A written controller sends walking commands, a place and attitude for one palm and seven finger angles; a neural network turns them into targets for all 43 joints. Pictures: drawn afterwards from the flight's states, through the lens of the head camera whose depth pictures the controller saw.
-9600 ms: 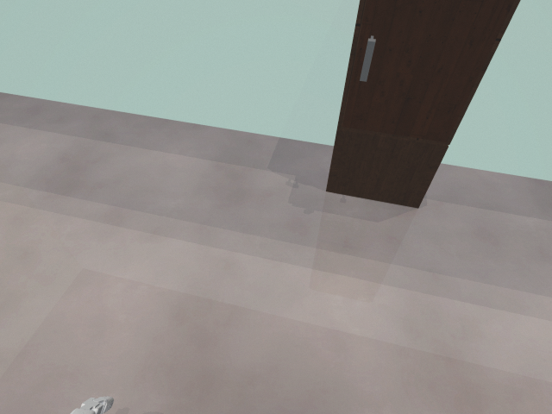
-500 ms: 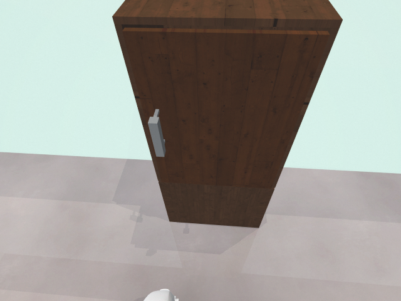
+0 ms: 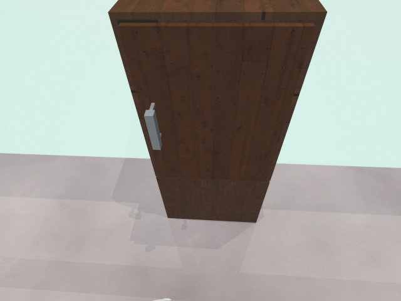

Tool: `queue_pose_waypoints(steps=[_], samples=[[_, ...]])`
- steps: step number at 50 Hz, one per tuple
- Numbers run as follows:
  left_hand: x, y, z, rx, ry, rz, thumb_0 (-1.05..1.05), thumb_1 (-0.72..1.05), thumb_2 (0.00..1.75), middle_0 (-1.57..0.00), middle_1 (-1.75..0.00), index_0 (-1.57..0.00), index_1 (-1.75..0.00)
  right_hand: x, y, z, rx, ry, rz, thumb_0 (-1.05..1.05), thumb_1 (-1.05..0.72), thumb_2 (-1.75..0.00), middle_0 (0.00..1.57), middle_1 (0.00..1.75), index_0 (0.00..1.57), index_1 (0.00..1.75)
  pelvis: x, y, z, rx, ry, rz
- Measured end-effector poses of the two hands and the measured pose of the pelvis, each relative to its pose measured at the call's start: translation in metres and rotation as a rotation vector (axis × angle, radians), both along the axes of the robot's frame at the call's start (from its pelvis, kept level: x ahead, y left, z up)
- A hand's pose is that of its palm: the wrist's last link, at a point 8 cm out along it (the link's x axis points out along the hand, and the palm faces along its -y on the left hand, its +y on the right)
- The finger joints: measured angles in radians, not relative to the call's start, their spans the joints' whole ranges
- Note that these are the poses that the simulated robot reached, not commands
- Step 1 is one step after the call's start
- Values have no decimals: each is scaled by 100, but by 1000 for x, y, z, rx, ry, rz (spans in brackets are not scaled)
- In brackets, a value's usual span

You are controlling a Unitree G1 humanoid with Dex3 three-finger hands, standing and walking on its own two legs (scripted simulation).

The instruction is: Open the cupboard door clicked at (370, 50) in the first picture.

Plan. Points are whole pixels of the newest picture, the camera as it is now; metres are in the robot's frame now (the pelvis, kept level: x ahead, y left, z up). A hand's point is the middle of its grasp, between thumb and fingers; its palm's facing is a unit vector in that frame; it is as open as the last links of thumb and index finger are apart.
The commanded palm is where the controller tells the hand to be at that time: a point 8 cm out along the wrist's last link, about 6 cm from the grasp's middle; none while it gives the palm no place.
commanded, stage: come to a stop and stand still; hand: left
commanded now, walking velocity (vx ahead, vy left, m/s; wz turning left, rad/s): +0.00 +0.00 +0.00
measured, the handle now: (155, 126) +0.59 +0.18 -0.03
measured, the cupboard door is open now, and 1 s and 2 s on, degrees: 0 0 0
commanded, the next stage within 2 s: look again from close up in 0.48 s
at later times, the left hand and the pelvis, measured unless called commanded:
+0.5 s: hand out of the picture -0.02 +0.15 -0.17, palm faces +0.04 -0.99 -0.17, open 7.4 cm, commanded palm none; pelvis -0.02 -0.01 +0.01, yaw +0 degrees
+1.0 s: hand out of the picture -0.03 +0.23 -0.18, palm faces +0.04 -0.98 -0.21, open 7.4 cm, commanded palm none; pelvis -0.04 +0.05 +0.00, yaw +1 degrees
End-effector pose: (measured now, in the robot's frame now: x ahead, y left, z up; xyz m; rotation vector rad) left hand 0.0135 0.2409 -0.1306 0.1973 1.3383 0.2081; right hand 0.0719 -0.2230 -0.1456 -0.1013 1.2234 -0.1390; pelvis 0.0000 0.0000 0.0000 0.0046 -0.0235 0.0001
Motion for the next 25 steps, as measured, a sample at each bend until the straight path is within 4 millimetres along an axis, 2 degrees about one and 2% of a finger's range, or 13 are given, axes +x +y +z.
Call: queue_pose_waypoints(steps=[4,7,14,19,25], samples=[[-13,-17,6,-18,14,-1,0,91,89,-19,-29,-19,-30,-31,-14,1,-3,61,-24,0,-91,-89,20,30,20,30,-1,-7,6,8,0,-6],[-15,-27,-1,-42,18,-3,1,91,89,-20,-29,-20,-30,-55,-21,-2,-20,100,-37,1,-91,-89,20,30,20,30,-1,-9,4,-11,2,4],[-22,-40,-6,-75,21,5,1,93,89,-20,-29,-20,-30,-107,-18,5,-26,233,-32,1,-91,-89,20,30,20,30,-12,-18,8,-5,-23,9],[-31,-42,-7,-88,41,8,1,92,89,-20,-29,-20,-30,-126,-10,6,-10,273,-39,1,-91,-89,20,30,20,30,-17,-18,9,-11,-29,10],[-41,-41,-9,-99,69,16,1,92,89,-20,-29,-20,-30,-130,3,5,5,276,-44,1,-91,-89,20,30,20,30,-19,-13,9,-14,-26,8]])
